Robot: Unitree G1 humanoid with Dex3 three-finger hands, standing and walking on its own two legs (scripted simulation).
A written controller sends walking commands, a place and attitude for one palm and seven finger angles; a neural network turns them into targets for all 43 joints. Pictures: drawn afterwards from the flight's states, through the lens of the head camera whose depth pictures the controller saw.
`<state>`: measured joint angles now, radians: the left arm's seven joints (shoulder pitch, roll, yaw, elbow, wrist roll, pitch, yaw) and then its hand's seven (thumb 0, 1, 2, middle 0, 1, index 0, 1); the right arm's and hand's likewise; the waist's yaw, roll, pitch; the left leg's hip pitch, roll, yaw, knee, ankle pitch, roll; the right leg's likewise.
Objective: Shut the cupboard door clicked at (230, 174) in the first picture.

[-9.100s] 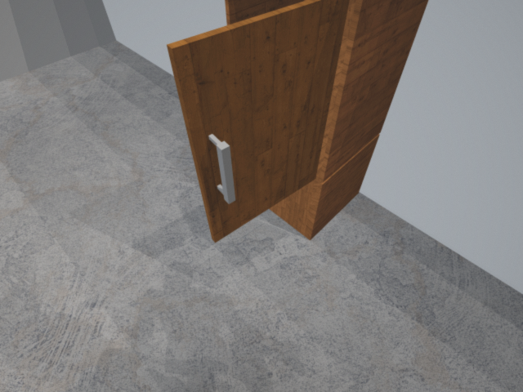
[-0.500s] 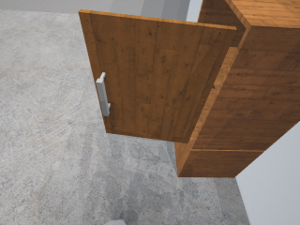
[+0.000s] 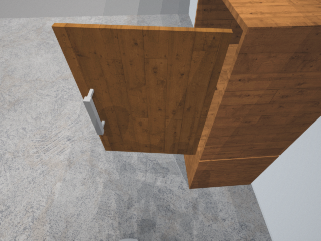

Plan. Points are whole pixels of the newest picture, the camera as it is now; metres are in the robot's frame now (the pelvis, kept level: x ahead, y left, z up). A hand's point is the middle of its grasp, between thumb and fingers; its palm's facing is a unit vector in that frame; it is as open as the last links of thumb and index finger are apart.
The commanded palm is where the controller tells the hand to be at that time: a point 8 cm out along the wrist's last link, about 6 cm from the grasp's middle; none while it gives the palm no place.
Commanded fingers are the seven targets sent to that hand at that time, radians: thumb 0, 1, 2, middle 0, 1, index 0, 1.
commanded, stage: come to a stop and stand still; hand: left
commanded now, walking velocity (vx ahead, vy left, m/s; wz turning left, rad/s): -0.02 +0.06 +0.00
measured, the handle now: (96, 113) +0.50 +0.25 -0.04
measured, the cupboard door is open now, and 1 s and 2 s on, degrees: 83 83 83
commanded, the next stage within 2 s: look again from close up in 0.74 s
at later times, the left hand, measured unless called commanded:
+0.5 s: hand out of the picture +0.01 +0.24 -0.17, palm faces -0.01 -0.97 -0.25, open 7.4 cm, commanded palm none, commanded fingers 0.00 0.90 0.90 -0.20 -0.30 -0.20 -0.30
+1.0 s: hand out of the picture -0.01 +0.22 -0.17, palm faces -0.04 -0.98 -0.21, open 7.4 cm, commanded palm none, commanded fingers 0.00 0.90 0.90 -0.20 -0.30 -0.20 -0.30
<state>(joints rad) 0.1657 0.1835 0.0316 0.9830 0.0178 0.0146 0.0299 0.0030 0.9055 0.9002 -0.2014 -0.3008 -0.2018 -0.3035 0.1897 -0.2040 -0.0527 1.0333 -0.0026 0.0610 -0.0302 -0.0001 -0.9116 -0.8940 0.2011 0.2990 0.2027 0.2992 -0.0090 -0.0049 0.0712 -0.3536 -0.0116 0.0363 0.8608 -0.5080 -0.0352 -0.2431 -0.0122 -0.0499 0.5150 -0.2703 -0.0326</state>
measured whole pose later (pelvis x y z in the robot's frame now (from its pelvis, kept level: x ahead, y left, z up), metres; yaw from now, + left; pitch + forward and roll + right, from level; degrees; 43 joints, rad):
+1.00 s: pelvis -0.03 +0.05 +0.00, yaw -2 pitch -2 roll +0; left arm 0.27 0.18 -0.02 1.06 0.01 0.01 0.04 0.00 0.91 0.90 -0.20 -0.30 -0.20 -0.30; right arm 0.23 -0.19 -0.01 1.11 -0.01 -0.01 -0.01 0.00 -0.91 -0.89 0.20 0.30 0.20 0.30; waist 0.00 -0.01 0.05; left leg -0.18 -0.05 0.10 0.44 -0.24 0.07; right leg -0.24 -0.05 0.01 0.46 -0.19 0.04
